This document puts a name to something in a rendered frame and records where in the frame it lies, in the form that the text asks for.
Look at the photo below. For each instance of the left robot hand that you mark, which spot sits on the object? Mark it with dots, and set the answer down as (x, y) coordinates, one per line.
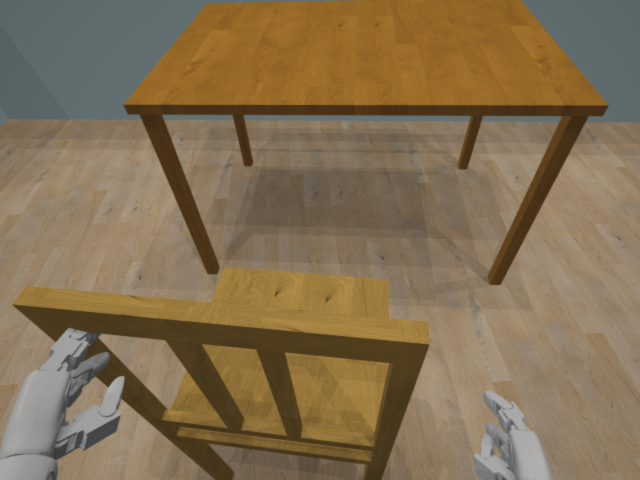
(34, 426)

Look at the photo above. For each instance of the chair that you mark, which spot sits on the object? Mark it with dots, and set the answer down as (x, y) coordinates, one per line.
(284, 362)

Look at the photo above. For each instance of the right robot hand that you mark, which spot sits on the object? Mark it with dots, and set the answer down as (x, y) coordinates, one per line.
(522, 453)

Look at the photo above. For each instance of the table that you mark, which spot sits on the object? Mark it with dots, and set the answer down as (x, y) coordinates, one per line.
(368, 57)

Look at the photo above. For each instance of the robot left forearm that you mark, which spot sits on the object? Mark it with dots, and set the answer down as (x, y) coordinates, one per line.
(28, 467)

